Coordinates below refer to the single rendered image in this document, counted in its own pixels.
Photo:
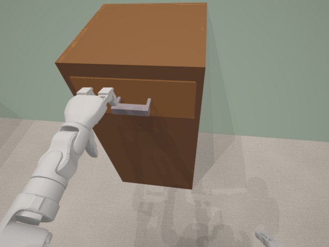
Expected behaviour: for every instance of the cabinet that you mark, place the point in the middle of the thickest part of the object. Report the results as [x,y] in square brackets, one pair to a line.
[156,41]

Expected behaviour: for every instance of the left robot upper arm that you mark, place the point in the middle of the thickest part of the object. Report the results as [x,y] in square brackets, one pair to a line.
[22,235]

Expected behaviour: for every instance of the right robot hand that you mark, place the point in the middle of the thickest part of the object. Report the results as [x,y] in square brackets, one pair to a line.
[267,239]

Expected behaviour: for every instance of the handle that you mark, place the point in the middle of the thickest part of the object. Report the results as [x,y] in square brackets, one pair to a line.
[131,109]

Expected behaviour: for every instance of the left robot hand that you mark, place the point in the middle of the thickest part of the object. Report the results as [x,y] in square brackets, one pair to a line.
[87,109]

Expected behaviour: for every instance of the drawer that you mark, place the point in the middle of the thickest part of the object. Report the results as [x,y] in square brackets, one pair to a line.
[168,97]

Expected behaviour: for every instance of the left robot forearm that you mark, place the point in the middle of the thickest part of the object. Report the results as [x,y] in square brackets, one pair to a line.
[39,201]

